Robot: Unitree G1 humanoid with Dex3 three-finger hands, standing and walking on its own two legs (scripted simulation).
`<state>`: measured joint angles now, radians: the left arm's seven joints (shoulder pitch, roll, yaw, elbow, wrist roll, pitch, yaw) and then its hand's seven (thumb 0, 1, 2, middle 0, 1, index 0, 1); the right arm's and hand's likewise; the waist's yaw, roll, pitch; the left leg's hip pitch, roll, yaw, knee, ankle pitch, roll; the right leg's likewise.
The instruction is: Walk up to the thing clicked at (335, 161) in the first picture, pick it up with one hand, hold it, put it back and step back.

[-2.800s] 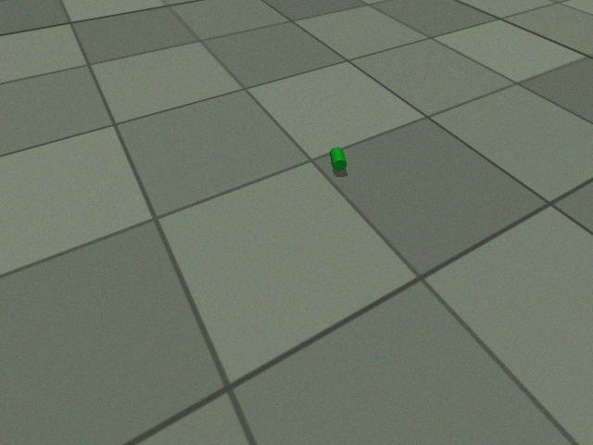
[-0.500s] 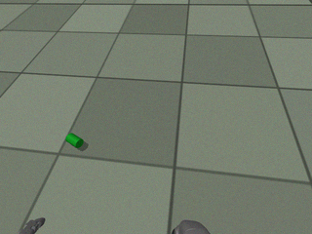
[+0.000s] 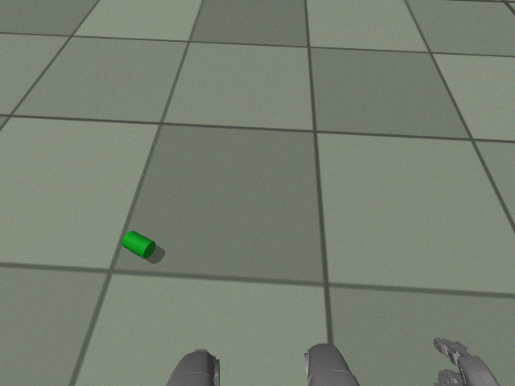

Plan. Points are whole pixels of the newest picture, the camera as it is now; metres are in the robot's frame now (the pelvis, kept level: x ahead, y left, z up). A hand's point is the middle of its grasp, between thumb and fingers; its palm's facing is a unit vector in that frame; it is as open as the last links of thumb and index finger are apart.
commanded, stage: walk up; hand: left
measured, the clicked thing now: (139, 244) +0.64 +0.47 -0.69
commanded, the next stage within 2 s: none
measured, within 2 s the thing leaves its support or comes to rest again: neither
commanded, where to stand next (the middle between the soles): +0.20 +0.41 m, yaw -24 degrees
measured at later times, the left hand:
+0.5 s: hand out of the picture +0.18 +0.46 -0.08, palm faces -0.13 -0.77 -0.62, open 7.4 cm
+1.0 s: hand out of the picture +0.26 +0.64 -0.11, palm faces -0.35 -0.78 -0.52, open 7.4 cm
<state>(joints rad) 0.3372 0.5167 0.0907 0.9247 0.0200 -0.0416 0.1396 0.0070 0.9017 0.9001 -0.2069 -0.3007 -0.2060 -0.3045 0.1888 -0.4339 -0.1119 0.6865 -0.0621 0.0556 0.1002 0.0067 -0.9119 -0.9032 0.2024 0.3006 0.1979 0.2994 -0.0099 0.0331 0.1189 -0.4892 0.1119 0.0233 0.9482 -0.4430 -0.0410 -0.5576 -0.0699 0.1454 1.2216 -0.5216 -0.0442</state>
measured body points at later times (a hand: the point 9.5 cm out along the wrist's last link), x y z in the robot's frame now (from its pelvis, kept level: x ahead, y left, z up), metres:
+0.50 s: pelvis +0.06 +0.17 +0.01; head +0.07 +0.11 +0.45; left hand +0.19 +0.50 -0.04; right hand +0.10 -0.17 -0.12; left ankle +0.12 +0.35 -0.62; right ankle +0.11 +0.00 -0.69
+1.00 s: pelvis +0.10 +0.40 +0.02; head +0.14 +0.35 +0.46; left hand +0.28 +0.68 -0.08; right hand +0.01 +0.08 -0.11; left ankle +0.11 +0.44 -0.69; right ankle +0.10 +0.31 -0.68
